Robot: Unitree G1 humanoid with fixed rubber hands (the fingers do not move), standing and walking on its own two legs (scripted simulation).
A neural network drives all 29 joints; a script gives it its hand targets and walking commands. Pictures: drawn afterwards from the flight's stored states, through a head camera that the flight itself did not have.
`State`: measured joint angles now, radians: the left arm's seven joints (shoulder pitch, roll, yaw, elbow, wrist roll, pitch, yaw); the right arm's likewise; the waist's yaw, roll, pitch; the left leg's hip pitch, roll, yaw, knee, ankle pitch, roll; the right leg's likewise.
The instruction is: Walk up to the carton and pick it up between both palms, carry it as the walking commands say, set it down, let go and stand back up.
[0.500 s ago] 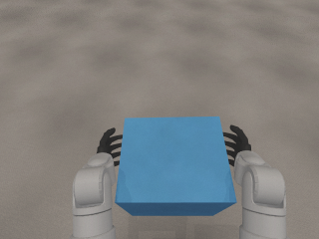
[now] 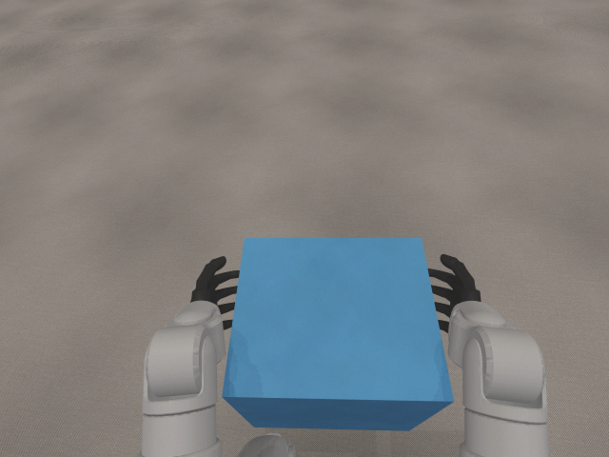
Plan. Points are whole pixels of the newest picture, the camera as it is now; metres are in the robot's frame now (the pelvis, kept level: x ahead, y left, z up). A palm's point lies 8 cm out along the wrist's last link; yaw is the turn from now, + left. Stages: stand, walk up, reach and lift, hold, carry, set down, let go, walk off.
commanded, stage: carry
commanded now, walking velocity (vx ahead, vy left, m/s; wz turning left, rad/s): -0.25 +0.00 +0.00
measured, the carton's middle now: (331, 339) +0.27 -0.01 +0.00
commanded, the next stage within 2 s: none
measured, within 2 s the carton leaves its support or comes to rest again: neither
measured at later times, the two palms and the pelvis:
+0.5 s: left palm out of the picture +0.07 +0.22 +0.08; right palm out of the picture +0.10 -0.08 +0.09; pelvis -0.19 +0.04 +0.00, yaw +2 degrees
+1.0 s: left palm out of the picture -0.10 +0.19 +0.09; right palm out of the picture -0.09 -0.12 +0.09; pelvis -0.37 +0.04 +0.00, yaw +2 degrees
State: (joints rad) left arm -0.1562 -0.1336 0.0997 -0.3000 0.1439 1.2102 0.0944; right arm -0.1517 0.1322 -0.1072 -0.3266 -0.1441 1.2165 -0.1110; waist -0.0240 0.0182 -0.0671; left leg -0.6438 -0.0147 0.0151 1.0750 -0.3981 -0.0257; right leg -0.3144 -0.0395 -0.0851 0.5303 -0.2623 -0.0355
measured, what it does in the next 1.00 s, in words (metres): walks backwards: left foot, then right foot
